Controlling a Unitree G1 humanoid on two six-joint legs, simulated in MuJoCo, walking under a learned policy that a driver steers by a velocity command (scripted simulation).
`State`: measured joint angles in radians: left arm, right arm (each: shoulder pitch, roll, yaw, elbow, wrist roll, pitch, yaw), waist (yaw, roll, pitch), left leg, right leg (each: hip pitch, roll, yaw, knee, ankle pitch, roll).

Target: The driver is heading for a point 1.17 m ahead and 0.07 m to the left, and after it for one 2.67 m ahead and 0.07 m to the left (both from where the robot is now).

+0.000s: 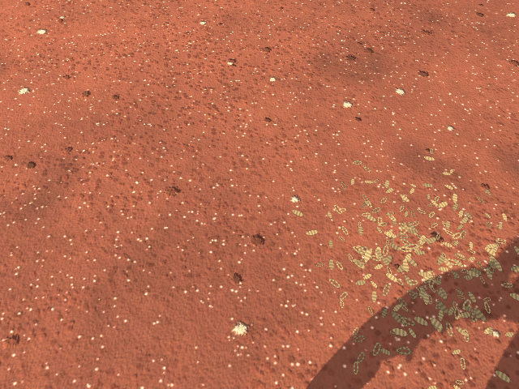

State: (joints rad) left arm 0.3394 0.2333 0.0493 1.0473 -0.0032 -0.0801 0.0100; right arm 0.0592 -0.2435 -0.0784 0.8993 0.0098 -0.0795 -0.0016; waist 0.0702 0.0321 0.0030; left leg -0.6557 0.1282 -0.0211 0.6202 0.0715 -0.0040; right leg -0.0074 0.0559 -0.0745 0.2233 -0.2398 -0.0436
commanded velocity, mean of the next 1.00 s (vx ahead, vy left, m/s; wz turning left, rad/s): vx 0.08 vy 0.00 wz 0.00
